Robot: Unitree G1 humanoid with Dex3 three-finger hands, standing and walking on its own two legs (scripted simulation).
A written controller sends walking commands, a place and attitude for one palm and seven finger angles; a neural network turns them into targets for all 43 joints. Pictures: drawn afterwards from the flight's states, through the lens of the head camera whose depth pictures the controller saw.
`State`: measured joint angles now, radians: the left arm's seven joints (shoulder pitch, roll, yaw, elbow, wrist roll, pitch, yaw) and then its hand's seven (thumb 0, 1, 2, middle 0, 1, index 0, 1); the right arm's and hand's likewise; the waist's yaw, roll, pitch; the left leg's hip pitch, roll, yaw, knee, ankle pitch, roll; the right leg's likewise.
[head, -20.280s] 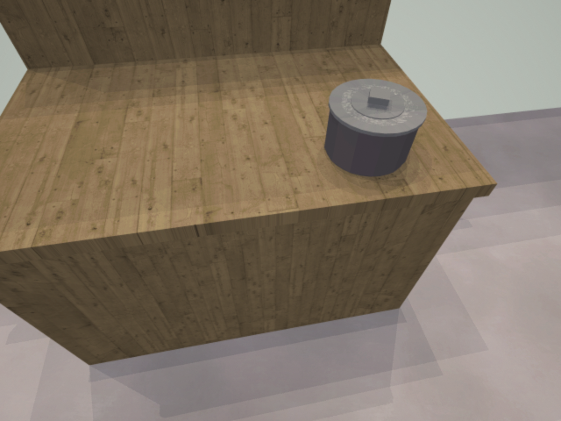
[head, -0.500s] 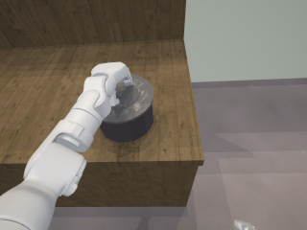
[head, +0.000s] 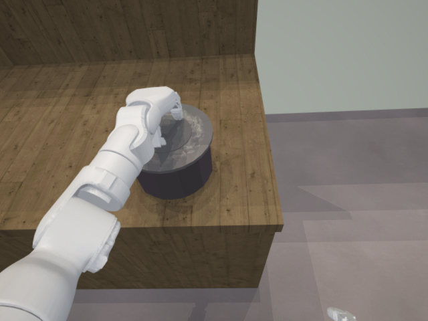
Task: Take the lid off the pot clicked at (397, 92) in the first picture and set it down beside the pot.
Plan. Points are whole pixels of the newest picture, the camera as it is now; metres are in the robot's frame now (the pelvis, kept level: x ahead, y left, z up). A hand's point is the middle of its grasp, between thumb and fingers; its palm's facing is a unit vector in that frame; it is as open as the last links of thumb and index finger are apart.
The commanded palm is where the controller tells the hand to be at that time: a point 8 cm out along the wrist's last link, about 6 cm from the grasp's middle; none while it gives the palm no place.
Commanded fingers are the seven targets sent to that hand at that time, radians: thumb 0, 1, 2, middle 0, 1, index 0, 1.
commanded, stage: close the fingers and squeeze the knob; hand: left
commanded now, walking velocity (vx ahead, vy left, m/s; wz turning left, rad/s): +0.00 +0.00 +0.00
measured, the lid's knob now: (164, 127) +0.49 +0.10 +0.09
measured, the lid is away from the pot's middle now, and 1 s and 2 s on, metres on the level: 0.00 0.00 0.01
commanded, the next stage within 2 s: lift the lid straight up in 1.28 s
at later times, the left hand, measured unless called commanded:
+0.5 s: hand (158, 130) +0.45 +0.10 +0.12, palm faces -0.33 -0.05 -0.94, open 7.9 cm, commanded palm +0.44 +0.10 +0.18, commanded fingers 0.00 0.31 0.87 -0.72 -1.00 -0.72 -1.00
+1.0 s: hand (158, 130) +0.45 +0.10 +0.12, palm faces -0.33 -0.04 -0.94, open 7.8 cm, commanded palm +0.44 +0.10 +0.18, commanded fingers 0.00 0.48 0.93 -0.82 -1.03 -0.76 -0.99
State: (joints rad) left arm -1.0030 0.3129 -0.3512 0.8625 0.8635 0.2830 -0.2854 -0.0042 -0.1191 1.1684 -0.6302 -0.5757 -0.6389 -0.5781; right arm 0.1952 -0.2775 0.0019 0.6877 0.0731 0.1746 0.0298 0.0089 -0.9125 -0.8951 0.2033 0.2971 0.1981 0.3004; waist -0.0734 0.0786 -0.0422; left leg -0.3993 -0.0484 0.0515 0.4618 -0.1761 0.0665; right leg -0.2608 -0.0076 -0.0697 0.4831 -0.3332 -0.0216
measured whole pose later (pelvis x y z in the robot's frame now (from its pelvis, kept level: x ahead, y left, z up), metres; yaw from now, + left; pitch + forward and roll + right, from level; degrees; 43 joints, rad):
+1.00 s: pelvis +0.00 +0.00 +0.00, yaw +0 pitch +6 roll +0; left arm -0.99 0.31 -0.36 0.86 0.86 0.28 -0.29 0.01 0.22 0.82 -0.71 -0.97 -0.64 -0.92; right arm 0.19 -0.27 0.00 0.70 0.07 0.17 0.03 0.01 -0.91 -0.90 0.20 0.30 0.20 0.30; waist -0.07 0.08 -0.04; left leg -0.39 -0.05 0.05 0.46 -0.17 0.06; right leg -0.25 0.00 -0.07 0.49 -0.33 -0.03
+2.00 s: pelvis +0.00 +0.00 +0.00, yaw +0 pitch +5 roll +0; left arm -1.09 0.32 -0.36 0.87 0.86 0.32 -0.33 -0.05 0.20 0.82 -0.77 -0.99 -0.64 -0.92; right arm 0.18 -0.27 0.01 0.71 0.07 0.11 0.03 0.01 -0.91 -0.90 0.20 0.30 0.20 0.30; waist -0.07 0.08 -0.04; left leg -0.38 -0.05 0.04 0.45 -0.17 0.07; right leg -0.24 -0.01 -0.07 0.47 -0.33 -0.02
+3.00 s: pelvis -0.01 +0.01 +0.00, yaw +1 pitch +5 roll +0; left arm -1.30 0.34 -0.34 0.89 0.88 0.35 -0.46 -0.05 0.20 0.82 -0.78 -0.99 -0.64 -0.92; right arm 0.17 -0.27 0.02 0.71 0.06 0.07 0.03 0.01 -0.91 -0.90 0.20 0.30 0.20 0.30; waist -0.06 0.08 -0.04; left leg -0.36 -0.07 0.04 0.41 -0.14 0.08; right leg -0.22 -0.02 -0.08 0.45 -0.31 -0.01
